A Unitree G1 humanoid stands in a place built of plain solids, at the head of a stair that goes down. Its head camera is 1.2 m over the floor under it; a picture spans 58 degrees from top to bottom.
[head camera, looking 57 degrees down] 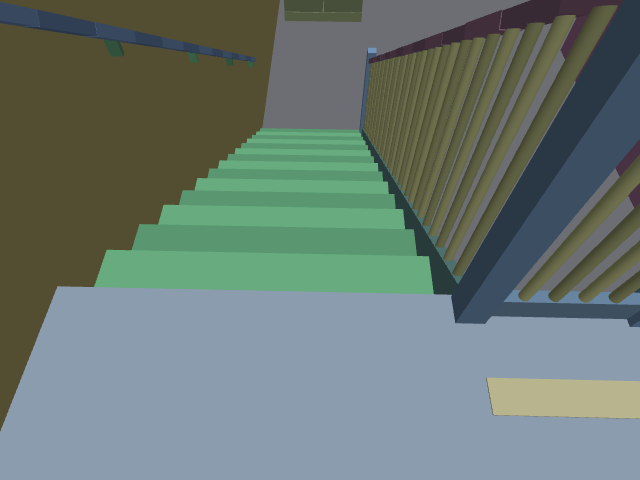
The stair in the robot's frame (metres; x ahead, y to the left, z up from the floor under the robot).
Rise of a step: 0.17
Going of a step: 0.24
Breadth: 1.20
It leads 1 degrees to the right of straight ahead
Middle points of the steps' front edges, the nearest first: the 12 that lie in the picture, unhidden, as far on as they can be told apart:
0.59 0.21 0.00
0.83 0.20 -0.17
1.08 0.19 -0.35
1.32 0.19 -0.52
1.56 0.18 -0.70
1.80 0.17 -0.87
2.04 0.17 -1.05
2.28 0.16 -1.22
2.52 0.16 -1.40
2.76 0.15 -1.57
3.00 0.15 -1.75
3.24 0.14 -1.92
